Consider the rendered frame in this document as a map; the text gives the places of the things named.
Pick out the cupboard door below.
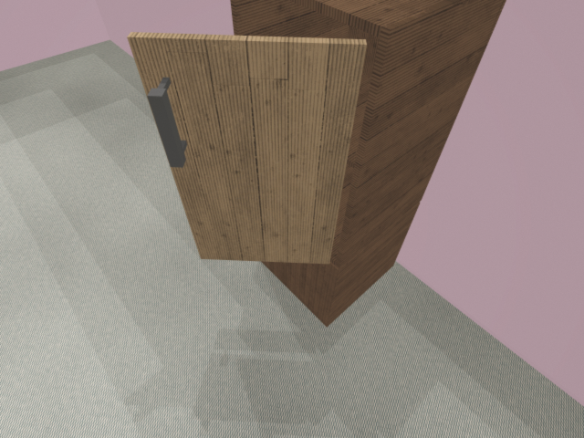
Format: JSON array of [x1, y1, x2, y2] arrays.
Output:
[[127, 32, 367, 264]]

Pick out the handle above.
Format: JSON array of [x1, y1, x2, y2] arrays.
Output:
[[147, 78, 187, 168]]

